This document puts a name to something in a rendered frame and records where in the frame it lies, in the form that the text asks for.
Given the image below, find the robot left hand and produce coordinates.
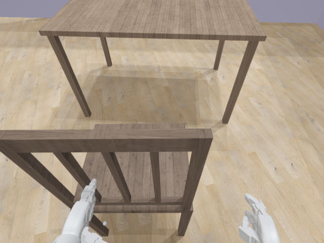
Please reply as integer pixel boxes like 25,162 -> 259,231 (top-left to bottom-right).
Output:
61,179 -> 107,243

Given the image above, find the chair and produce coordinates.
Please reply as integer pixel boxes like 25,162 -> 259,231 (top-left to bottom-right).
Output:
0,124 -> 213,236

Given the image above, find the robot right hand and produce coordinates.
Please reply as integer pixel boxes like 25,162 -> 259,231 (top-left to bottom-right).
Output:
239,193 -> 280,243

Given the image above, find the table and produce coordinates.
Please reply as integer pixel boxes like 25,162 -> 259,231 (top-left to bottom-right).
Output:
39,0 -> 267,124

